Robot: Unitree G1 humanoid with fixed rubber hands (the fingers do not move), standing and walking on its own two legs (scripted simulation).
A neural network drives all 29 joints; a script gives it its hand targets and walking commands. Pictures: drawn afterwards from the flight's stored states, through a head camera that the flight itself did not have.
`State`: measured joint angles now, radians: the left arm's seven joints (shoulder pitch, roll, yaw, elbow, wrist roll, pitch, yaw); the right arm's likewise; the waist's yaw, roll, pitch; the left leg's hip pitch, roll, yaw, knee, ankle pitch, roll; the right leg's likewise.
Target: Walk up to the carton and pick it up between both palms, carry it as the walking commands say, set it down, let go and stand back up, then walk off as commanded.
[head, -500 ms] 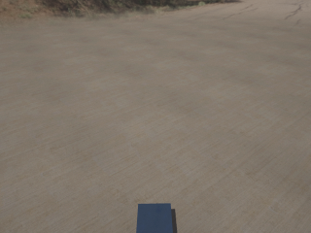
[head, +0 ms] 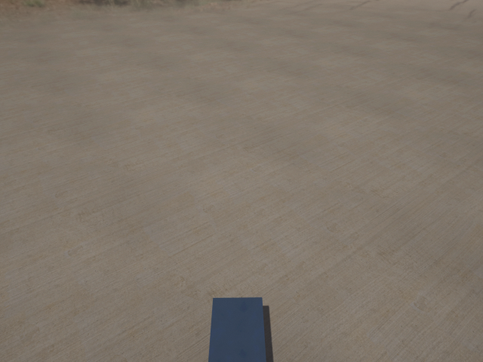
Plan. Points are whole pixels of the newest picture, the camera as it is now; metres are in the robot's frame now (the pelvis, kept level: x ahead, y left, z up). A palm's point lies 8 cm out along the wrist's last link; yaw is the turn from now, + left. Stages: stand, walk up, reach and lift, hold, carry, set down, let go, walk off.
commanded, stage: stand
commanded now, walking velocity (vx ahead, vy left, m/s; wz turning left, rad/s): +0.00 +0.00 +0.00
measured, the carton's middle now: (237, 342) +0.44 +0.04 -0.69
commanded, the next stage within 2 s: walk off in 0.24 s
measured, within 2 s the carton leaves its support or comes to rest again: neither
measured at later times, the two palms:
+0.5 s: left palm out of the picture -0.05 +0.19 -0.15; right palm out of the picture -0.08 -0.18 -0.14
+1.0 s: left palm out of the picture +0.01 +0.28 -0.13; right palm out of the picture +0.07 -0.20 -0.13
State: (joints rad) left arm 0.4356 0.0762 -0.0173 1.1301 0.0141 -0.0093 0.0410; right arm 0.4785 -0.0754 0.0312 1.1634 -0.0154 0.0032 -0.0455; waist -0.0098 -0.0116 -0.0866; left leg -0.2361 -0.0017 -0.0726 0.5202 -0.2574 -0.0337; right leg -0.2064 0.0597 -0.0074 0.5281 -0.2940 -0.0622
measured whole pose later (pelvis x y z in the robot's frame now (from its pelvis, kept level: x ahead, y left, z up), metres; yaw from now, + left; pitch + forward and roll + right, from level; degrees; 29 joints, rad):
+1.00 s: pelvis -0.01 +0.02 +0.00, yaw +16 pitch +3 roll -2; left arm 0.14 0.19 0.07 0.97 -0.01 0.01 0.06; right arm 0.28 -0.15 -0.06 0.98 -0.03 0.02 -0.05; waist -0.02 0.01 0.04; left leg -0.38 -0.08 -0.21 0.51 -0.17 0.01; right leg -0.38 0.03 0.03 0.80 -0.47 0.02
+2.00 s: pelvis +0.06 +0.03 -0.01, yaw +52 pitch +0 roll +0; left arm 0.13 0.16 0.04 0.89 0.02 0.00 0.05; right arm 0.26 -0.25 -0.11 0.92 -0.02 0.05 0.00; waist -0.04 0.07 0.11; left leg -0.44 -0.01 0.00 1.07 -0.49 -0.03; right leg -0.26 -0.07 -0.15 0.61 -0.33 0.01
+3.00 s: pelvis +0.04 +0.03 -0.01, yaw +64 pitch -2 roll -1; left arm 0.20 0.14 0.06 1.05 0.01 0.02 0.07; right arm 0.29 -0.20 -0.05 1.08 -0.01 0.04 -0.02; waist -0.03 0.03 0.12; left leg -0.31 0.02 0.04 0.77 -0.47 0.00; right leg -0.21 -0.04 -0.18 0.56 -0.31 -0.02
